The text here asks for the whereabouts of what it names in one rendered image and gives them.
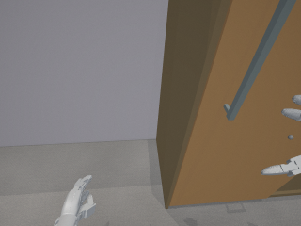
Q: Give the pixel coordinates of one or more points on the handle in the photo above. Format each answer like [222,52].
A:
[279,18]

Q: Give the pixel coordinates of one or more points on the left robot hand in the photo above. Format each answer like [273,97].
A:
[73,203]

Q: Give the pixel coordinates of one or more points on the wardrobe door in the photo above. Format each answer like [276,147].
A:
[293,184]
[224,158]

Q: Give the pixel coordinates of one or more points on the left robot forearm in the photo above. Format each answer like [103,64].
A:
[67,220]

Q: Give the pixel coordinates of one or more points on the right robot hand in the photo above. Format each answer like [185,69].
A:
[293,166]

